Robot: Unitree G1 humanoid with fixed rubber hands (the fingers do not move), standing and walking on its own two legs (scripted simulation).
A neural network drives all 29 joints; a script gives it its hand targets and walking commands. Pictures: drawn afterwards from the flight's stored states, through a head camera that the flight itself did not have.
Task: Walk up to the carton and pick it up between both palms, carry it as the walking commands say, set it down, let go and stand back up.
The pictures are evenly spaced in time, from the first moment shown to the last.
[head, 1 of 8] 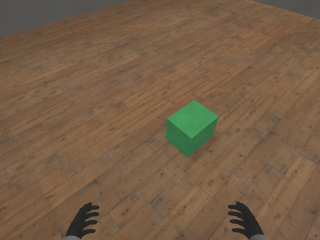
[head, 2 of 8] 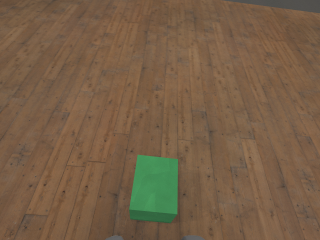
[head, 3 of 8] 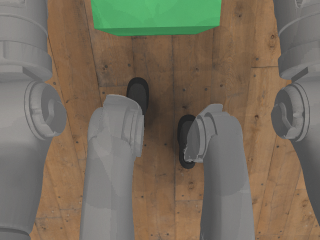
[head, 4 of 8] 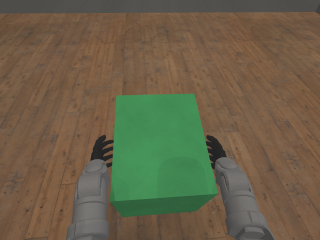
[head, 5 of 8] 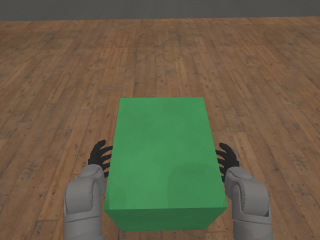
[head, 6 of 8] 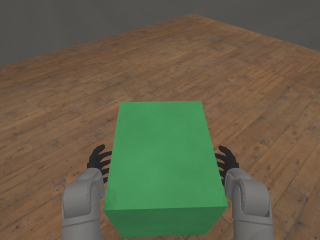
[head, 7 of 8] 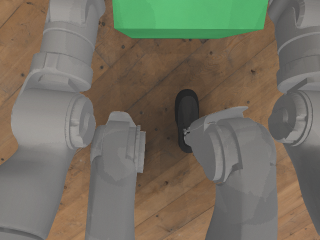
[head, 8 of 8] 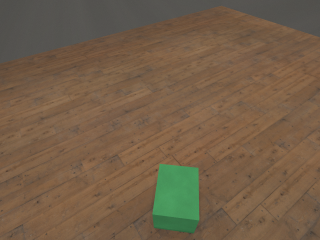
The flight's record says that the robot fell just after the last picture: no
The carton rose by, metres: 0.70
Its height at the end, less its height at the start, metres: +0.00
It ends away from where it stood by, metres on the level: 0.14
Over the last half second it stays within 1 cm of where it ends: yes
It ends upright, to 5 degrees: yes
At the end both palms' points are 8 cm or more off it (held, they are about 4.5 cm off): yes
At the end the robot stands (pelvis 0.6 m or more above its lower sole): yes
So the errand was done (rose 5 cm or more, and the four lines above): yes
